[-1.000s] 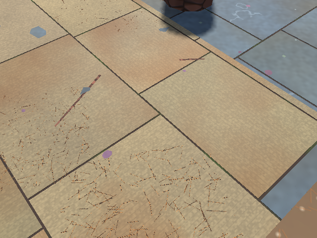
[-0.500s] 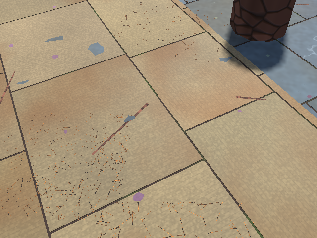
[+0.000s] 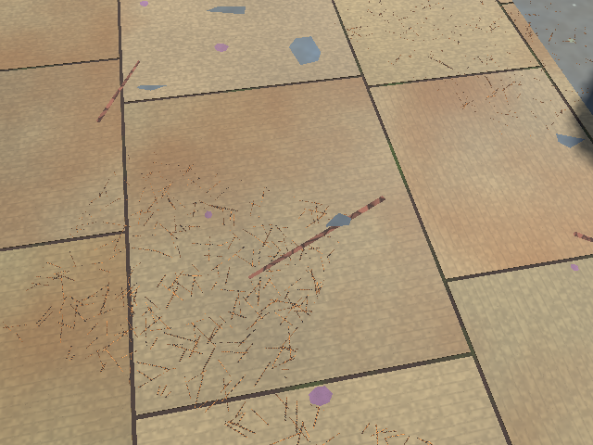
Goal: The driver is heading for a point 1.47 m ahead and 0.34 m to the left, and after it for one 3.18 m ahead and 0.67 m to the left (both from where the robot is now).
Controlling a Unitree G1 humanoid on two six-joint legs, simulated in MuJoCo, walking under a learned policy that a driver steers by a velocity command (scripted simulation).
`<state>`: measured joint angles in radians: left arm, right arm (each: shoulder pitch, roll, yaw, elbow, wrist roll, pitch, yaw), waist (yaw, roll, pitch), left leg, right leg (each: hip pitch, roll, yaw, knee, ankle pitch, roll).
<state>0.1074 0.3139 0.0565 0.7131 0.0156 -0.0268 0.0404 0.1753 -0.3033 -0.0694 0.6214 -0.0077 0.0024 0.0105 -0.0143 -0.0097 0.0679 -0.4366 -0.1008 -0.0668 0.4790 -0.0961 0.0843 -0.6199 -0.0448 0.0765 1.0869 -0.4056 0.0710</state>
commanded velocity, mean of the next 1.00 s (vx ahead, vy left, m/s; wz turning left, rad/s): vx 0.07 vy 0.00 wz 0.51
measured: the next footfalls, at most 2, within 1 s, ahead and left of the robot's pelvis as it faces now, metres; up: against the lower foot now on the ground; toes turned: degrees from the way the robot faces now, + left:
right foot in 0.24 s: +0.14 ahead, -0.15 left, +0.00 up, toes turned +14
left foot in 0.64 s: +0.03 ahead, +0.10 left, +0.00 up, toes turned +25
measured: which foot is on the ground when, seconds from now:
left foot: down 0.00-0.24, up 0.26-0.62, down 0.64-1.00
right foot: up 0.00-0.22, down 0.24-0.64, up 0.66-1.00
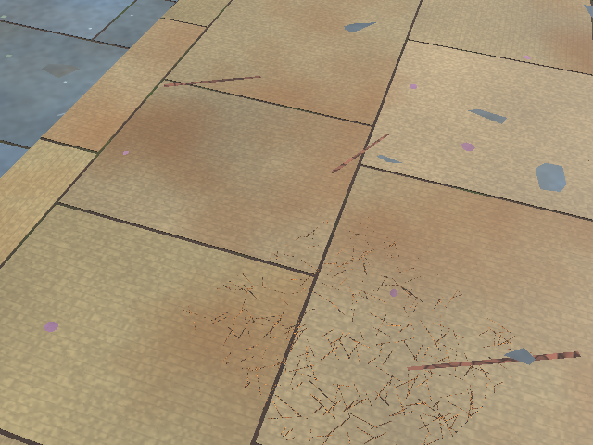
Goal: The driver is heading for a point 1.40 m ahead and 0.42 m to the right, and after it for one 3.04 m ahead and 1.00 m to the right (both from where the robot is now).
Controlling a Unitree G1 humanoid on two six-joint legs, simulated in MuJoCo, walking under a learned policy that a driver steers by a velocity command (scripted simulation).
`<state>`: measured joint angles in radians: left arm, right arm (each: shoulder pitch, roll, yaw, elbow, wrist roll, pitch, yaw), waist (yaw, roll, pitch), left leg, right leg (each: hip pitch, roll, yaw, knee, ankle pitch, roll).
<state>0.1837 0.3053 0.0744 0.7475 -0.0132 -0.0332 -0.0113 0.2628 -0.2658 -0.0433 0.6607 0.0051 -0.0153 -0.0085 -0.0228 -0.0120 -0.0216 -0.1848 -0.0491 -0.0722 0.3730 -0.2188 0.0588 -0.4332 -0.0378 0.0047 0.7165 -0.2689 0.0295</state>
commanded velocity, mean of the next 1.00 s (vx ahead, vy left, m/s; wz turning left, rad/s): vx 0.45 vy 0.00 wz -0.02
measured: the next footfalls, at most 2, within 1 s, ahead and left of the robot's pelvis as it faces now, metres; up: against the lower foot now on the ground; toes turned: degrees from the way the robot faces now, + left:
right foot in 0.14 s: +0.10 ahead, -0.14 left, +0.00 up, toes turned +0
left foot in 0.62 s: +0.44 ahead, +0.10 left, +0.00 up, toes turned +1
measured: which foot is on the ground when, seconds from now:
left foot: down 0.00-0.14, up 0.16-0.60, down 0.62-1.00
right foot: up 0.00-0.12, down 0.14-0.62, up 0.64-1.00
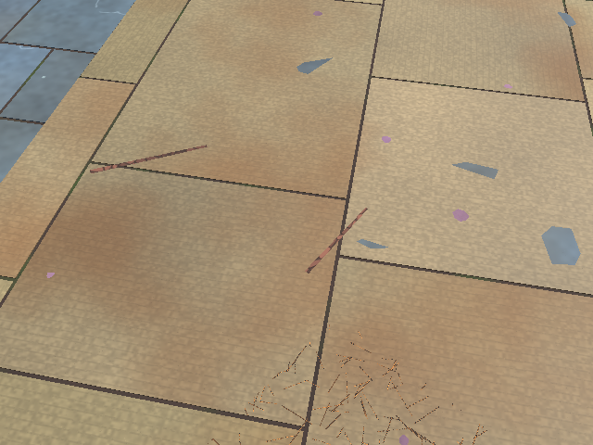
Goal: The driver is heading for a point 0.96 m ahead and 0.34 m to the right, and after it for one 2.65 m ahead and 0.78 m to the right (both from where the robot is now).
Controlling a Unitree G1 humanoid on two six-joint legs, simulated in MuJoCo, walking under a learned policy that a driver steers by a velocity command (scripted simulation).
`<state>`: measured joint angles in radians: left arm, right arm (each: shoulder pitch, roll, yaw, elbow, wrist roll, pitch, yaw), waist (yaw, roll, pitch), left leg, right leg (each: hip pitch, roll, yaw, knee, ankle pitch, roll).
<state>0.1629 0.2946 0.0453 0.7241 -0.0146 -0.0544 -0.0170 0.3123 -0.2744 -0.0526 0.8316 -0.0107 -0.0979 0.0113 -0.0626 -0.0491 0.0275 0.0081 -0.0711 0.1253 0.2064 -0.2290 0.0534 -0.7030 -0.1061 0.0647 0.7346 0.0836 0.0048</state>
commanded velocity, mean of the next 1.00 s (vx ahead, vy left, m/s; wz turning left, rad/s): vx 0.13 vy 0.00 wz -0.55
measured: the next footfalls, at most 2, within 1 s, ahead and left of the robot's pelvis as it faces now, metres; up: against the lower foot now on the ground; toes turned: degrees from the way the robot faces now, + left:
right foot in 0.14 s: +0.27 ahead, -0.12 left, +0.00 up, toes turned -6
left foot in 0.62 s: +0.31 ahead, +0.09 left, +0.00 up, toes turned -26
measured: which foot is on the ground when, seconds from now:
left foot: down 0.00-0.14, up 0.16-0.60, down 0.62-1.00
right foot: up 0.00-0.12, down 0.14-0.62, up 0.64-1.00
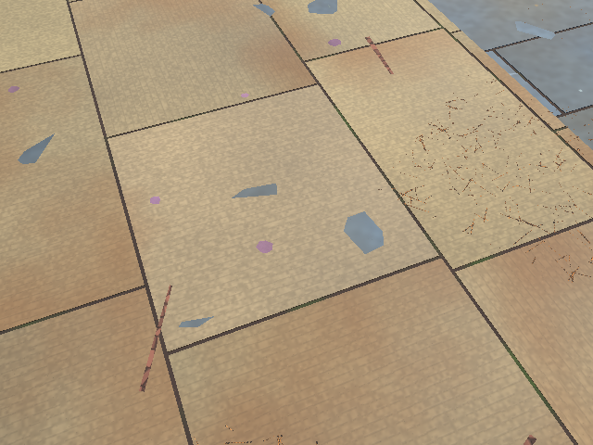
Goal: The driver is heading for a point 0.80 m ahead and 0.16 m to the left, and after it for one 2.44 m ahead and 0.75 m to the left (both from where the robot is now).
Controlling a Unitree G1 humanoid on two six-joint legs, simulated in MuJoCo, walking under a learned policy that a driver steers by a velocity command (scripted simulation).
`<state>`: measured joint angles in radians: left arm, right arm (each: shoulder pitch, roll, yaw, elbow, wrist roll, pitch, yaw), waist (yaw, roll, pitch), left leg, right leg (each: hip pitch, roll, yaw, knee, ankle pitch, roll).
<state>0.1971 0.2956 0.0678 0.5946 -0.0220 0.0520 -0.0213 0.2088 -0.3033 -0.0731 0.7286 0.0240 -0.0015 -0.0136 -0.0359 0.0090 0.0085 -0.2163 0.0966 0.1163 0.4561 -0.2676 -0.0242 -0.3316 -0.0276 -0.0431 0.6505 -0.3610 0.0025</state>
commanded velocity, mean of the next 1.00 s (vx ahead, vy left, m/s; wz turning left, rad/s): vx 0.45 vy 0.00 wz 0.07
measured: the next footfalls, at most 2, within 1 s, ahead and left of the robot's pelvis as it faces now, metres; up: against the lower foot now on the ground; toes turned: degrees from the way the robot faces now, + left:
right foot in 0.04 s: +0.03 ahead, -0.12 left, +0.00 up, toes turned -3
left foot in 0.50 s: +0.41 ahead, +0.07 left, +0.00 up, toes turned -4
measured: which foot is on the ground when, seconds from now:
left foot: down 0.00-0.04, up 0.06-0.48, down 0.50-0.96, up 0.98-1.00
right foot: up 0.00-0.02, down 0.04-0.52, up 0.54-0.96, down 0.98-1.00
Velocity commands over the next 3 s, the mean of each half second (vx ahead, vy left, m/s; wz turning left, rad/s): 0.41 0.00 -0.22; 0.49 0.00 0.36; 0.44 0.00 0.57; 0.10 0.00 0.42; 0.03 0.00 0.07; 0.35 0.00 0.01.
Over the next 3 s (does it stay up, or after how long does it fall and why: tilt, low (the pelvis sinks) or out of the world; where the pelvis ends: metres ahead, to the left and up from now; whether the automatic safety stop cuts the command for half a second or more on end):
stays up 1.01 0.17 0.00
